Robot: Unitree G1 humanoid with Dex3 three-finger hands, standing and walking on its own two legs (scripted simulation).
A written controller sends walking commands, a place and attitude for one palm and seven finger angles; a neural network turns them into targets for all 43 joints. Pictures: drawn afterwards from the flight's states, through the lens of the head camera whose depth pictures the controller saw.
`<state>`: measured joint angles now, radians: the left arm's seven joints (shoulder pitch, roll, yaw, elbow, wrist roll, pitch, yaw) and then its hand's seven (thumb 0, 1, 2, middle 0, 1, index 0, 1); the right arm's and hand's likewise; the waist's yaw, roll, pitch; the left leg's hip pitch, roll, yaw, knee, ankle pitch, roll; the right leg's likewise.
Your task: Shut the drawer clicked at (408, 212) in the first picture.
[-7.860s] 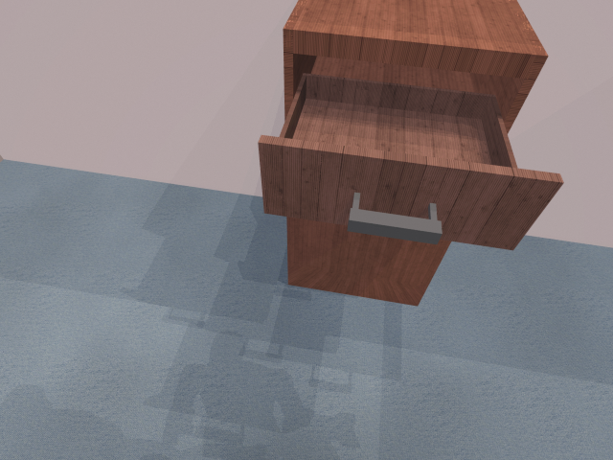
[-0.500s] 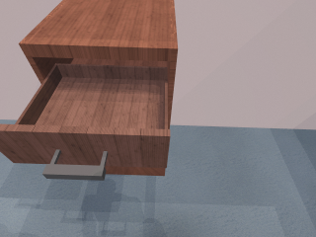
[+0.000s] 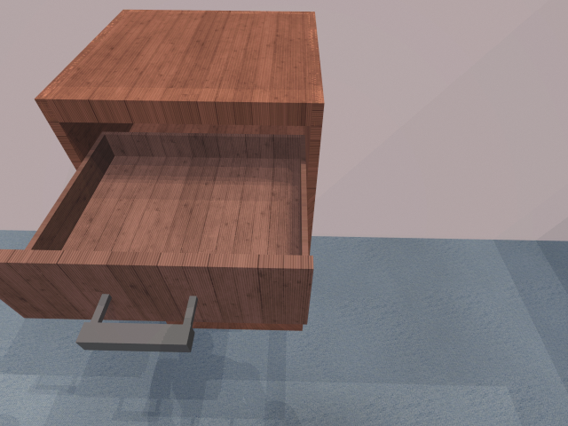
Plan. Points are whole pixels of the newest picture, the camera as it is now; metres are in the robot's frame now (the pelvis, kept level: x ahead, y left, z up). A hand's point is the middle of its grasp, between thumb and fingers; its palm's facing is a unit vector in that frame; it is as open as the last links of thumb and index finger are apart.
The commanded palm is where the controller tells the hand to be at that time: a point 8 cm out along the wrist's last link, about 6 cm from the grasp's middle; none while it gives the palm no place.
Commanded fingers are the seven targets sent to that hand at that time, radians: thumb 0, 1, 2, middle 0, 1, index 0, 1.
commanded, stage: shuffle to correct the standing spot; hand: left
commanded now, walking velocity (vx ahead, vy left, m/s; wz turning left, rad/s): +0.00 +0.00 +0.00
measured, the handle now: (143, 319) +0.24 +0.21 +0.04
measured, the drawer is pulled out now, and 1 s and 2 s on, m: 0.30 0.30 0.30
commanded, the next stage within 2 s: come to a stop and stand still in 0.28 s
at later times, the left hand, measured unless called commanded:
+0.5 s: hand out of the picture -0.01 +0.17 -0.18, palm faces +0.03 -0.96 -0.28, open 7.4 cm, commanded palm none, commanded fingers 0.00 0.90 0.90 -0.20 -0.30 -0.20 -0.30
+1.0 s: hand out of the picture -0.03 +0.16 -0.18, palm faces -0.02 -0.98 -0.20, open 7.3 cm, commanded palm none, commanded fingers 0.00 0.90 0.90 -0.20 -0.30 -0.20 -0.30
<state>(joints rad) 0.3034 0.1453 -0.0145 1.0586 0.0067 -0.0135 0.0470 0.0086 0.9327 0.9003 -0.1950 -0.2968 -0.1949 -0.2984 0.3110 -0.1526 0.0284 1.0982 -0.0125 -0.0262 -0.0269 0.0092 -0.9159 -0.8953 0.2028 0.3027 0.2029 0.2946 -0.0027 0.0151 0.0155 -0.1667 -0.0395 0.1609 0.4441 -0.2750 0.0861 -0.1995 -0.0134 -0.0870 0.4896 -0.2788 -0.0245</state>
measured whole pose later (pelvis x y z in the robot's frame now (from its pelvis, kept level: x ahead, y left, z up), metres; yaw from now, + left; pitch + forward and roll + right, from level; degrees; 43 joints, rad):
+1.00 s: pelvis -0.04 -0.01 -0.01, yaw -2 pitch +0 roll -1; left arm 0.30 0.16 -0.01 1.03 0.02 -0.02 0.04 0.00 0.91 0.90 -0.20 -0.30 -0.20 -0.30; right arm 0.27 -0.18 0.00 1.02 -0.01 0.02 -0.02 0.01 -0.91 -0.90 0.20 0.30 0.20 0.29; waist -0.01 0.01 0.04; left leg -0.23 0.00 0.03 0.58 -0.34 0.02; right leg -0.24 0.02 -0.03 0.53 -0.28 -0.02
